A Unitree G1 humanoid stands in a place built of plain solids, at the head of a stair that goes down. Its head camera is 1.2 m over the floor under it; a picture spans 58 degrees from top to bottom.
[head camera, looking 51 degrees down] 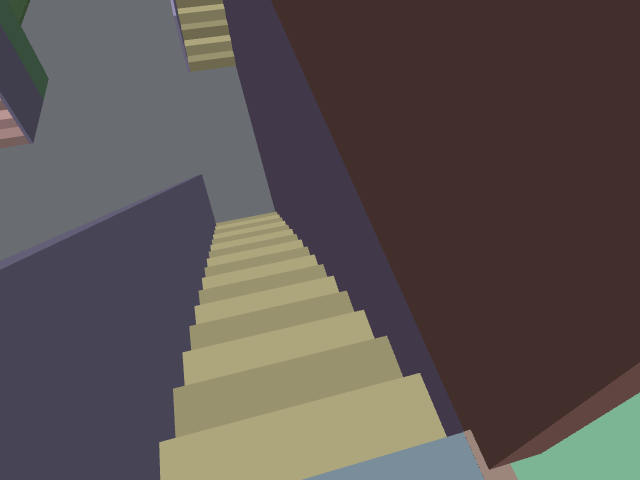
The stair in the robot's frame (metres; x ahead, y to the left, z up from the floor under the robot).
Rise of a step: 0.20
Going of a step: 0.24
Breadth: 0.85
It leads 15 degrees to the left of straight ahead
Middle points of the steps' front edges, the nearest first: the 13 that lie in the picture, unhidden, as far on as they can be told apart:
0.46 0.08 -0.20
0.70 0.14 -0.41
0.93 0.20 -0.61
1.17 0.26 -0.81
1.41 0.33 -1.02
1.64 0.39 -1.22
1.88 0.45 -1.42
2.12 0.51 -1.63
2.35 0.58 -1.83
2.59 0.64 -2.03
2.83 0.70 -2.24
3.06 0.76 -2.44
3.30 0.83 -2.64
